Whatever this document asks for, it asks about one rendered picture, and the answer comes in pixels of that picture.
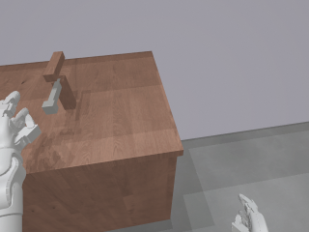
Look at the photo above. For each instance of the robot left hand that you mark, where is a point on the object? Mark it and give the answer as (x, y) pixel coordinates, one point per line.
(13, 132)

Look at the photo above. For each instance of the counter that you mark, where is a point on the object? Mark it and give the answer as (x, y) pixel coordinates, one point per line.
(107, 159)

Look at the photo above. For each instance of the robot left forearm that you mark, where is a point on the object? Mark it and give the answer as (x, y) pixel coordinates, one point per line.
(12, 175)

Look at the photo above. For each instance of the tap lever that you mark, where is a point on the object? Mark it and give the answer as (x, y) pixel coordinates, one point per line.
(50, 106)

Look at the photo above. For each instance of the robot right hand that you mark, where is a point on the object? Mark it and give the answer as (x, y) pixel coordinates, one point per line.
(253, 220)

